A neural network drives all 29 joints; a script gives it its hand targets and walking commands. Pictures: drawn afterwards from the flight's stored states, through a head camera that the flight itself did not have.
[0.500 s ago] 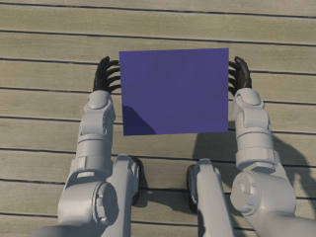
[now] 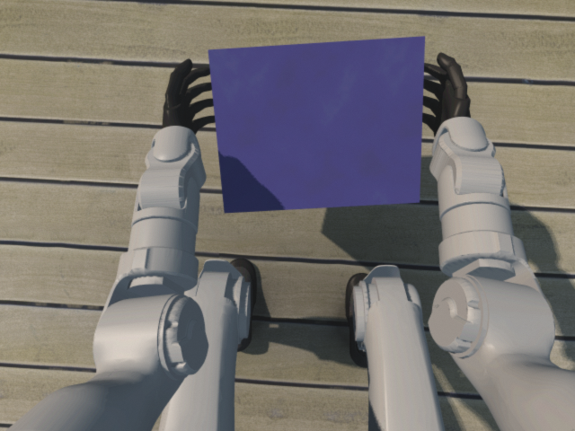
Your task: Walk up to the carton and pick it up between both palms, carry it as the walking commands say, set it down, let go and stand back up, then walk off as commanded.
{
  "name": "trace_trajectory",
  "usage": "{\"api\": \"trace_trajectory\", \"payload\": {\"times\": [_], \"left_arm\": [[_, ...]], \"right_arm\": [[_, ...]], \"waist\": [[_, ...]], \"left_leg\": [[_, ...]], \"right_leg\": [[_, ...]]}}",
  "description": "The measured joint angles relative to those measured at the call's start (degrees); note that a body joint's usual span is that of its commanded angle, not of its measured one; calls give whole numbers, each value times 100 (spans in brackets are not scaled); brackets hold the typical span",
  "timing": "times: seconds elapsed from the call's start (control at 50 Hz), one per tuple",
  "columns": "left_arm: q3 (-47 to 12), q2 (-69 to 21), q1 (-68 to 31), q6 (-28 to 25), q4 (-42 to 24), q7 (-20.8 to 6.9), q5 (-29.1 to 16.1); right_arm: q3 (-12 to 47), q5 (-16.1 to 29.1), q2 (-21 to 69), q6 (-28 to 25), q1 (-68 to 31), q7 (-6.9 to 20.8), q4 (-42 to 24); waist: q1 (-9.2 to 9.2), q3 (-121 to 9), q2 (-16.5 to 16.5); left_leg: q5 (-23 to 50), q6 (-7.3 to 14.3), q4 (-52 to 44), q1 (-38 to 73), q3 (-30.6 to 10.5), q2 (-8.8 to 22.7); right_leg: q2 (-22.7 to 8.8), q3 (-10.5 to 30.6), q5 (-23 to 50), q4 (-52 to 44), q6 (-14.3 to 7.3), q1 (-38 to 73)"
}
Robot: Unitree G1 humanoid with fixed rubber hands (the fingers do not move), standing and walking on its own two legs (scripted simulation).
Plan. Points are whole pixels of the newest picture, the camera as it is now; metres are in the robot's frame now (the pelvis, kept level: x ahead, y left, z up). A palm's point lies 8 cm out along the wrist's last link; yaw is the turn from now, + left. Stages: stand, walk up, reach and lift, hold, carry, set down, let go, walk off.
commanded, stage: set down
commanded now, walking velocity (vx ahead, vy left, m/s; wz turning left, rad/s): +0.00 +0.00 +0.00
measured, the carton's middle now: (313, 130) +0.50 -0.01 -0.21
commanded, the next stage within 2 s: none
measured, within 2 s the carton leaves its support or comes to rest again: neither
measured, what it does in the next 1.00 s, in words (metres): lowers itself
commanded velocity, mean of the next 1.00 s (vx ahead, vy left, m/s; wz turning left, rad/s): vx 0.00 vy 0.00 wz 0.00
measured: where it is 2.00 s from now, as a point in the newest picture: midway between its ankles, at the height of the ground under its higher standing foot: (300, 327)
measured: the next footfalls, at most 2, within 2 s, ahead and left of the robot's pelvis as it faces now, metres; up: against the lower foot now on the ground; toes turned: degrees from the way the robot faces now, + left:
none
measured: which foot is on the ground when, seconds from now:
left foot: down 0.00-1.00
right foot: down 0.00-1.00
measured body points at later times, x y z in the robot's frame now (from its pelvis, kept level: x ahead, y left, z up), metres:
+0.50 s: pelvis -0.01 +0.00 -0.05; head +0.34 +0.00 +0.23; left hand +0.50 +0.16 -0.22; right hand +0.52 -0.18 -0.23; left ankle +0.13 +0.14 -0.45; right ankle +0.10 -0.15 -0.45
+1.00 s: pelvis -0.01 -0.01 -0.09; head +0.36 -0.02 +0.17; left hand +0.53 +0.17 -0.27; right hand +0.53 -0.18 -0.29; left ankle +0.13 +0.14 -0.45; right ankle +0.10 -0.15 -0.45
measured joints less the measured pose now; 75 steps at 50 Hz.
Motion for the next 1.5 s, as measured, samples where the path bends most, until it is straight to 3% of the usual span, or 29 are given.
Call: {"api": "trace_trajectory", "payload": {"times": [0.56,0.84,1.14,1.5], "left_arm": [[1,491,-1135,-350,734,183,-411],[0,909,-1858,-525,1555,143,-617],[-19,1027,-1977,-793,2009,63,-822],[-19,1160,-2044,-910,2285,27,-822]], "right_arm": [[622,536,-657,-368,-1119,-78,775],[1011,815,-869,-542,-1514,-103,1247],[1304,1056,-942,-697,-1529,-218,1491],[1342,1077,-955,-833,-1695,-93,1715]], "waist": [[0,1319,84],[0,1864,164],[0,1996,221],[0,2075,203]], "left_leg": [[-128,-44,1210,-754,-80,-78],[-266,-101,1716,-854,-107,-122],[-333,-162,1920,-881,-124,-128],[-338,-162,1992,-916,-128,-132]], "right_leg": [[72,5,-184,1202,91,-690],[89,13,-361,1754,83,-793],[116,14,-432,2014,45,-870],[119,14,-436,2054,65,-875]]}}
